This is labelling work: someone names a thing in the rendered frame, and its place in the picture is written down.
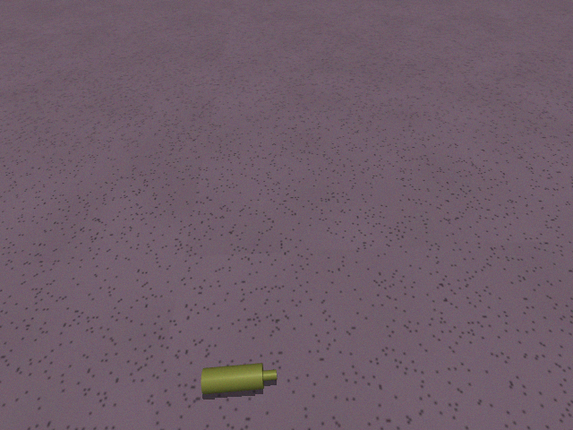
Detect bottle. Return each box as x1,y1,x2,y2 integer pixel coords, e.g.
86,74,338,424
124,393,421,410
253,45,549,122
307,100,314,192
201,363,277,394

